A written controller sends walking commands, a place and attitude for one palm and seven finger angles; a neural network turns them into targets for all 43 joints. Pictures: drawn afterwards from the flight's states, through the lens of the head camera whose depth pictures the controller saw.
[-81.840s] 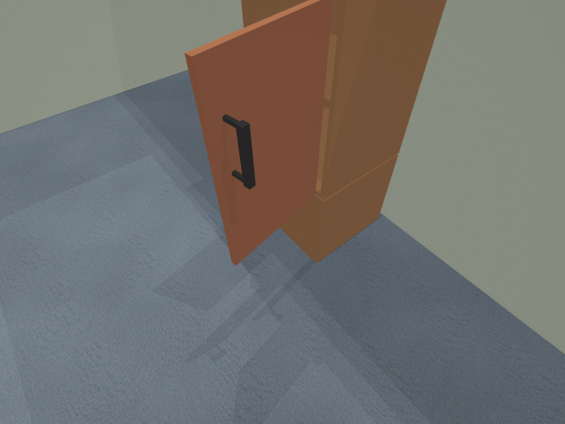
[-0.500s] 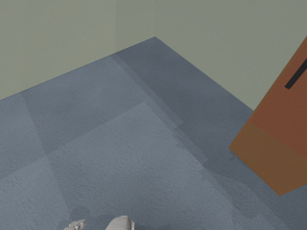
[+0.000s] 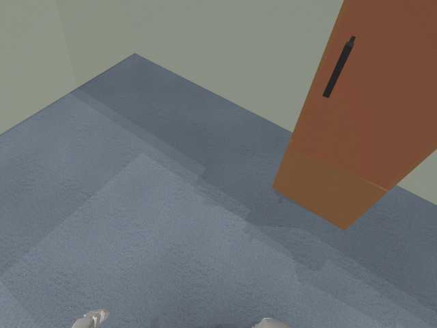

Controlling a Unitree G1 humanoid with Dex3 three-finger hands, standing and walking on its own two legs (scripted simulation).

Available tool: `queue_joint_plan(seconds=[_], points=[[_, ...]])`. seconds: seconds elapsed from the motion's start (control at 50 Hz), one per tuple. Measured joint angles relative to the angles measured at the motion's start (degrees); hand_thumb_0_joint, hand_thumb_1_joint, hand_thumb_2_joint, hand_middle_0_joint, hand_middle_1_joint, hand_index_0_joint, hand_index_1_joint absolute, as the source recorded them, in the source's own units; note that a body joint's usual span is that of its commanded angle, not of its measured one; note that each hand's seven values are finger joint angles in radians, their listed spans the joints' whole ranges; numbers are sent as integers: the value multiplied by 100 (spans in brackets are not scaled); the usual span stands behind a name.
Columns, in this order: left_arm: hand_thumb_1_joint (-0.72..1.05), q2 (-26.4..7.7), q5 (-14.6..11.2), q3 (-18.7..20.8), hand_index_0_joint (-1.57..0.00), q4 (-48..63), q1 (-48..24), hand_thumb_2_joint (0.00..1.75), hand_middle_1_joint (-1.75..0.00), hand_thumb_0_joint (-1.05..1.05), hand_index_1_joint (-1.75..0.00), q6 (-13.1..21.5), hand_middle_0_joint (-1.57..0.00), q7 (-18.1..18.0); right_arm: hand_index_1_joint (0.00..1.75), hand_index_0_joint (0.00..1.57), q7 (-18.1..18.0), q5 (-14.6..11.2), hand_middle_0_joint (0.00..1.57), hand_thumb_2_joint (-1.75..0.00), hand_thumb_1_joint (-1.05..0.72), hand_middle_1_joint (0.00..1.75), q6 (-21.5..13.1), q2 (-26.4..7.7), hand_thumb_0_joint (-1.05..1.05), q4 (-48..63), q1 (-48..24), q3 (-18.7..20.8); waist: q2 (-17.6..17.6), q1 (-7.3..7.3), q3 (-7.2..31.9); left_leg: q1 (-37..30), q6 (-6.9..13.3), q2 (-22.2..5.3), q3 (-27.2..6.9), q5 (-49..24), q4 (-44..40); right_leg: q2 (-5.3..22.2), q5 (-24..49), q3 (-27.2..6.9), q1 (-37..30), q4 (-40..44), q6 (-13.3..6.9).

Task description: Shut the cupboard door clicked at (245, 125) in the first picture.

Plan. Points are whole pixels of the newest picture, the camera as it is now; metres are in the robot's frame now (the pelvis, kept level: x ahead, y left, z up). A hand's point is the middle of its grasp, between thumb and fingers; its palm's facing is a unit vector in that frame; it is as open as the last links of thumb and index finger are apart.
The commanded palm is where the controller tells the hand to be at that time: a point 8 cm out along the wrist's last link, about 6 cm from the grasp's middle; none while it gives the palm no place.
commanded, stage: turn to face it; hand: left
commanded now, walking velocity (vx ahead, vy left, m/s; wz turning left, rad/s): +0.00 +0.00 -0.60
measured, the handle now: (338, 68) +0.73 -0.28 +0.05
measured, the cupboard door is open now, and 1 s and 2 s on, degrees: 6 6 6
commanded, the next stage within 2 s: take the last steps up to it in 0.74 s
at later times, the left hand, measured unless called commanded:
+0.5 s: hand (139, 315) +0.16 +0.18 -0.18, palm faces -0.22 -0.96 -0.19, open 7.4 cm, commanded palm none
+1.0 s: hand (178, 284) +0.22 +0.10 -0.16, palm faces -0.45 -0.86 -0.23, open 7.4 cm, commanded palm none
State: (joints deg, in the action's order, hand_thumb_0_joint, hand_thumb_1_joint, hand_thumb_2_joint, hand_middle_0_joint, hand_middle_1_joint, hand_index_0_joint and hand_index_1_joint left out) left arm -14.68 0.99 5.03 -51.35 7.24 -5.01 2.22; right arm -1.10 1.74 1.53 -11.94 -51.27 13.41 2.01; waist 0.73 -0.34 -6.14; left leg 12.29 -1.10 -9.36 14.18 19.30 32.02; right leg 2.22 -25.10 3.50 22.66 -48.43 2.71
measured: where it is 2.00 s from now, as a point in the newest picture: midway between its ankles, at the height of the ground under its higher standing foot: (268, 311)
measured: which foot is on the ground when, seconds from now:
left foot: down 0.00-0.06, up 0.08-0.46, down 0.48-0.92, up 0.94-1.00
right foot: up 0.00-0.04, down 0.06-0.48, up 0.50-0.90, down 0.92-1.00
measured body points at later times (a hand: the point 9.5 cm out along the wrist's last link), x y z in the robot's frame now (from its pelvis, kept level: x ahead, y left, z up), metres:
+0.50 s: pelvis +0.04 +0.00 -0.01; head +0.08 +0.02 +0.44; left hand +0.17 +0.23 -0.16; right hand +0.08 -0.28 -0.13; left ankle +0.07 +0.11 -0.74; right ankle -0.01 -0.13 -0.73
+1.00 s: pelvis +0.05 -0.02 +0.00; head +0.06 -0.05 +0.44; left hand +0.24 +0.15 -0.14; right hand -0.09 -0.24 -0.16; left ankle +0.07 +0.10 -0.70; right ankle -0.04 -0.10 -0.74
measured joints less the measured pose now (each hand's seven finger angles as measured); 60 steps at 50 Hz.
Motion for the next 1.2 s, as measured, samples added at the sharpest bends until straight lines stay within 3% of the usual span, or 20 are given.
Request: queue_joint_plan(seconds=[0.06, 0.08, 0.12, 0.16, 0.2, 0.34, 0.42, 0.46, 0.5, 0.56, 0.6, 0.66, 0.76, 0.84, 0.9, 0.94, 0.98, 1.06, 1.12, 1.2], points=[[91, 25, 3, -72, -20, 99, -48, 90, -30, 1, -29, 123, -19, 5, 30, 21, 39, -35, 20, -90, -91, 30, 45, -142, 1, -64, 123, 79, 100, -49, 51, 144, -155, -164, 164, 300, 519, -58, 735, 123, -542, 1244, -184], [91, 51, 16, -91, -20, 108, -63, 90, -30, 1, -29, 217, -19, -24, 30, 21, 54, -58, 20, -90, -91, 30, 83, -214, 1, -94, 131, 109, 161, -38, 67, 319, -205, -190, 44, 565, 953, -109, 574, 100, -564, 1322, -292], [91, 169, -13, -166, -20, 99, -80, 90, -30, 1, -29, 332, -19, -103, 30, 20, 16, -85, 20, -90, -91, 30, 221, -369, 1, -166, 21, 155, 348, -82, 13, 799, -275, -1, -602, 1147, 2092, -226, 450, 54, -466, 1125, -402], [91, 238, -34, -210, -20, 101, -17, 90, -30, 1, -29, 360, -19, -174, 30, 20, -21, -97, 20, -90, -91, 30, 280, -424, 1, -197, -96, 167, 351, -88, 4, 1204, -336, 246, -965, 1120, 2966, -273, 566, -74, -514, 1261, -424], [91, 272, -38, -237, -20, 69, 57, 90, -30, 1, -29, 334, -20, -215, 30, 20, -9, -95, 20, -90, -91, 30, 266, -422, 1, -159, -185, 158, 293, -89, 30, 1463, -396, 356, -1099, 805, 3270, -316, 740, -211, -616, 1524, -435], [90, 301, 1, -259, -20, -36, 267, 90, -30, 1, -30, 287, -20, -194, 30, 20, 41, -95, 20, -90, -91, 30, 206, -267, 1, 88, -367, 111, 57, -23, 204, 1602, -464, 501, -1298, 369, 2517, -446, 979, -601, -774, 1982, -430], [90, 266, 23, -222, -21, -72, 350, 90, -30, 1, -30, 258, -20, -183, 30, 20, 28, -128, 20, -90, -91, 30, 155, -172, 1, 175, -466, 72, -92, 84, 248, 1242, -401, 653, -1319, 398, 1513, -502, 932, -862, -723, 1896, -341], [90, 219, 4, -193, -21, -94, 392, 90, -30, 1, -30, 216, -20, -185, 30, 20, 11, -141, 20, -90, -91, 30, 91, -130, 1, 225, -468, 37, -166, 106, 282, 902, -350, 736, -1294, 29, 726, -534, 840, -989, -649, 1735, -258], [90, 149, -33, -148, -21, -118, 408, 90, -30, 1, -30, 156, -20, -187, 30, 20, -3, -110, 20, -90, -91, 30, -8, -84, 1, 257, -431, -5, -248, 101, 320, 695, -99, 763, -1232, -241, 229, -575, 576, -1083, -464, 1340, -225], [91, 34, -12, -79, -20, -174, 362, 90, -30, 1, -30, 75, -20, -169, 30, 20, -30, -31, 20, -90, -91, 30, -56, 17, 0, 268, -372, -113, -343, 130, 248, 592, 239, 688, -992, -134, 243, -566, -277, -846, 56, -209, -163], [91, -24, -4, -42, -20, -194, 326, 90, -30, 1, -29, 68, -20, -133, 30, 20, -63, -10, 20, -90, -91, 30, -72, 70, 0, 250, -285, -156, -329, 115, 206, 443, 284, 621, -896, -205, 24, -487, -261, -634, 311, -1054, -90], [91, -65, -14, -11, -20, -197, 272, 90, -30, 1, -29, 68, -20, -114, 30, 20, -93, -8, 20, -90, -91, 30, -89, 121, 0, 149, -147, -178, -281, 106, 165, 248, 286, 535, -760, -342, -288, -327, -83, -461, 420, -1449, 9], [91, -26, -18, -29, -20, -247, 133, 90, -30, 1, -29, 38, -19, -120, 30, 20, -97, -13, 20, -90, -91, 30, -90, 157, 0, -107, 90, -135, -177, 12, 157, 108, 256, 439, -564, -377, -456, -125, -7, -359, 179, -860, 32], [91, 101, -16, -101, -20, -282, -1, 90, -30, 1, -29, 43, -19, -133, 30, 20, -65, 2, 20, -90, -91, 30, -41, 109, 0, -334, 248, -56, -36, -106, 163, 122, 185, 347, -431, -271, -308, -98, -80, -207, -241, 119, -48], [91, 205, -17, -169, -20, -278, -44, 90, -30, 1, -29, 123, -19, -135, 30, 20, -42, -17, 20, -90, -91, 30, -1, 42, 1, -490, 388, 5, 51, -169, 215, 189, 75, 281, -334, -98, -18, -149, 513, -66, -756, 1280, -156], [91, 277, 12, -199, -20, -293, 4, 90, -30, 1, -29, 235, -19, -137, 30, 20, -16, -56, 20, -90, -91, 30, 52, -28, 1, -590, 492, 48, 106, -163, 315, 353, -29, 245, -334, 367, 476, -183, 467, -83, -1013, 1813, -311], [91, 431, 12, -257, -20, -344, 79, 90, -30, 1, -29, 306, -19, -146, 30, 20, -8, -51, 20, -90, -91, 30, 173, -132, 1, -709, 496, 94, 290, -197, 358, 716, -76, 337, -742, 1019, 1458, -282, 450, -42, -1065, 1766, -398], [91, 569, -2, -300, -20, -446, 436, 90, -30, 0, -29, 432, -20, -200, 30, 20, 71, -14, 20, -90, -91, 30, 171, -164, 1, -741, 417, 133, 233, -182, 466, 1392, -152, 498, -980, 622, 2774, -325, 691, -134, -1417, 2268, -474], [92, 538, 2, -270, -20, -603, 643, 90, -30, 0, -30, 500, -20, -232, 30, 20, 120, 5, 20, -90, -91, 30, 81, -115, 1, -621, 339, 148, 162, -206, 516, 1647, -199, 440, -996, 173, 2674, -392, 751, -128, -1631, 2573, -489], [92, 470, 36, -256, -20, -796, 853, 90, -30, 0, -30, 547, -20, -208, 30, 20, 134, 0, 20, -90, -91, 30, -14, -29, 1, -502, 192, 131, 44, -123, 521, 1575, -168, 412, -980, 101, 1796, -475, 625, -143, -1832, 2678, -499]])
